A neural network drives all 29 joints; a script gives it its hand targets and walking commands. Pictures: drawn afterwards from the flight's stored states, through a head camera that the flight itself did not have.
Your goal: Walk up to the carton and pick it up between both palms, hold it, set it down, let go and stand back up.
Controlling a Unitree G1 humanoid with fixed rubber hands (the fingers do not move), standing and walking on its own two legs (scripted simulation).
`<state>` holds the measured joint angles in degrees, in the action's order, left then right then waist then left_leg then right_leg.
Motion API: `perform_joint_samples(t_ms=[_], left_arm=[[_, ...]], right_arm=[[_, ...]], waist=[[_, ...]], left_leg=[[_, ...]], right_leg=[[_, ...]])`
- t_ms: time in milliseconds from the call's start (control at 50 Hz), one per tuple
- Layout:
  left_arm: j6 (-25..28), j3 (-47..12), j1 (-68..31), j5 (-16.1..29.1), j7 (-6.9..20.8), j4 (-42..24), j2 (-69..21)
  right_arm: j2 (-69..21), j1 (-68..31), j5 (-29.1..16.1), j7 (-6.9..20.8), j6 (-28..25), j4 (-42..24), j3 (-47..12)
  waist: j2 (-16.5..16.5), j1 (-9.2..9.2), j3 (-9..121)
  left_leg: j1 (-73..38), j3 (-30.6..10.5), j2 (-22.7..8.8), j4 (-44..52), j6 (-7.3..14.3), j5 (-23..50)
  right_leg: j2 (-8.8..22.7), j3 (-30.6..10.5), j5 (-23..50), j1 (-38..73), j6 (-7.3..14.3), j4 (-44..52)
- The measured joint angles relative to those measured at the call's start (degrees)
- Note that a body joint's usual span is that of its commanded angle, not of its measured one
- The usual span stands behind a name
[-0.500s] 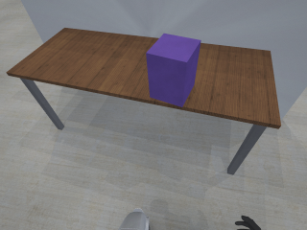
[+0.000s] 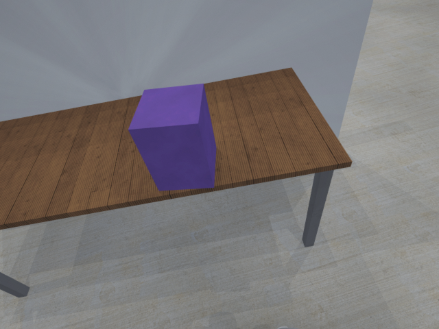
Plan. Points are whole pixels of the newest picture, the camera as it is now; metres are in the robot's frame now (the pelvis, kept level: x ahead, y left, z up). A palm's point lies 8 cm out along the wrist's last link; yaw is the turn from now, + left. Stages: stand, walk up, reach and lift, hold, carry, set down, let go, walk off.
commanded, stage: walk up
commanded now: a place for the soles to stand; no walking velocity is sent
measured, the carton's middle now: (180, 140) +0.63 +0.13 -0.02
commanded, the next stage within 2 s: none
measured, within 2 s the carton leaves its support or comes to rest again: neither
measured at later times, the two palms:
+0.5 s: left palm out of the picture +0.20 +0.39 -0.14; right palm (286, 306) +0.21 -0.09 -0.13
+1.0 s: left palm (81, 241) +0.40 +0.40 -0.12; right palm (257, 246) +0.33 -0.05 -0.12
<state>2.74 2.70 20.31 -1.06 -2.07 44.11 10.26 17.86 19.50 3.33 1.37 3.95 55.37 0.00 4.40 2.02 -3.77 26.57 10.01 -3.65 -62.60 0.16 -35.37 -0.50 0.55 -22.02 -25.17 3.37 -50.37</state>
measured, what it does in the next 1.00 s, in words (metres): walks ahead: left foot, then right foot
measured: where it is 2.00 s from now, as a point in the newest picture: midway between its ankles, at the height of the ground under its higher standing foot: outside the picture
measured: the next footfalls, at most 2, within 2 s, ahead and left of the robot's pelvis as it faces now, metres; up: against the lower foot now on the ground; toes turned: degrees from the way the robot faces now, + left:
left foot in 0.34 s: +0.28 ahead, +0.28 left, +0.00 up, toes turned +7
right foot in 0.66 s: +0.26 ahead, +0.04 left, +0.00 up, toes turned -4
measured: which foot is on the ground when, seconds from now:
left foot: up 0.00-0.32, down 0.34-0.68, up 0.70-0.90, down 0.92-1.00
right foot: down 0.00-0.36, up 0.38-0.64, down 0.66-1.00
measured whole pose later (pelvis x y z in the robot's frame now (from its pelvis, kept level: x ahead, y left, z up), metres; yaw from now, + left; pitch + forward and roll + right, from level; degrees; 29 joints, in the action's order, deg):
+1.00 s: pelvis +0.30 +0.18 +0.01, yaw -6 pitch -3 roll +1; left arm -0.5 -1.1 12.4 -1.0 -1.4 49.0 10.5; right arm 10.2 14.1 0.7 0.5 -1.0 50.3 0.0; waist -1.3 -0.5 -7.2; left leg 20.4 4.9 -2.2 -43.1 0.4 -19.2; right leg 4.5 3.3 -27.2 -17.4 -0.7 -46.1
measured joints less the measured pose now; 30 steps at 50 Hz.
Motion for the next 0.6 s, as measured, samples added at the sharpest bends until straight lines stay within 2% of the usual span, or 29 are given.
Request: perform_joint_samples(t_ms=[40,100,200,280,340,360,380,420,480,520,600], left_arm=[[-0.15,-0.91,0.64,0.01,-1.31,0.64,-1.54],[0.52,-1.89,1.54,-0.22,-1.63,1.98,-3.54],[1.84,-2.53,3.01,-1.1,-0.69,4.43,-5.5],[1.6,-2.32,4.07,-1.83,0.28,5.92,-4.93],[0.43,-2.09,4.96,-2.35,1.01,6.62,-3.37],[-0.07,-1.93,4.89,-2.43,1.24,6.87,-2.43],[-0.62,-1.69,4.4,-2.46,1.4,7.16,-1.39],[-2.0,-1.3,3.37,-1.67,1.52,7.17,0.6],[-2.55,-0.68,1.12,-1.03,1.58,6.35,3.45],[-2.12,-0.17,-0.47,-1.18,1.68,5.42,4.44],[-1.22,0.3,-2.5,-1.16,2.13,2.86,4.39]], right_arm=[[1.05,0.39,-0.1,0.76,0.54,-0.18,-0.04],[1.49,0.29,0.14,1.09,0.13,-0.45,0.17],[0.56,-0.34,-0.03,1.55,-0.74,-1.75,0.65],[-1.1,-1.32,-0.3,1.85,-2.09,-3.27,1.01],[-2.21,-1.18,-0.41,1.75,-3.4,-5.23,1.54],[-2.96,-1.44,-0.34,1.48,-4.09,-5.76,1.87],[-3.97,-1.95,-0.31,1.1,-4.66,-6.37,2.04],[-5.97,-2.82,-1.53,0.26,-4.85,-7.2,1.64],[-8.59,-3.68,-2.44,-0.73,-4.39,-7.29,0.51],[-9.35,-3.68,-1.89,-0.97,-4.85,-6.87,-0.03],[-8.57,-2.52,-0.88,-0.92,-5.49,-5.17,-0.51]], waist=[[1.16,-0.18,0.19],[1.87,-0.58,0.24],[1.91,-2.04,0.35],[0.82,-2.85,0.29],[-0.58,-3.12,0.7],[-1.99,-3.02,0.33],[-3.73,-3.15,-0.59],[-5.73,-2.83,-1.8],[-7.93,-2.55,-3.36],[-8.53,-2.39,-4.03],[-7.68,-1.6,-3.64]], left_leg=[[4.02,-3.38,0.38,-6.65,-1.61,3.53],[8.29,-5.67,-0.88,-8.06,-3.47,8.5],[11.21,-8.98,-3.91,-1.86,-4.16,16.0],[8.03,-9.58,-5.3,9.6,-2.83,19.68],[1.63,-7.33,-4.15,18.62,-1.27,20.77],[0.98,-6.37,-3.15,18.12,-1.39,22.36],[1.1,-5.02,-2.48,15.07,-1.6,20.93],[0.72,-3.31,-2.37,11.13,-1.53,16.84],[-2.52,-0.98,-2.62,12.43,-0.83,15.06],[-4.98,0.65,-2.76,15.03,-0.48,15.17],[-8.97,3.41,-2.88,19.58,-0.3,15.02]], right_leg=[[-0.2,-0.23,-1.18,1.45,-0.71,0.86],[0.51,-0.85,-1.66,4.16,-1.56,3.07],[2.51,-1.76,-2.96,9.46,-3.51,6.7],[4.52,-2.28,-5.66,13.4,-5.79,7.56],[6.58,-3.04,-10.05,15.21,-6.72,4.92],[7.7,-4.13,-12.25,15.02,-5.75,2.31],[8.16,-6.37,-13.26,13.82,-4.19,-2.3],[5.62,-9.01,-14.16,9.83,-2.76,-13.74],[3.05,-5.48,-12.28,3.22,-2.52,-23.66],[2.68,-1.92,-12.19,0.08,-2.86,-21.93],[2.59,2.29,-11.9,-2.23,-2.75,-9.57]])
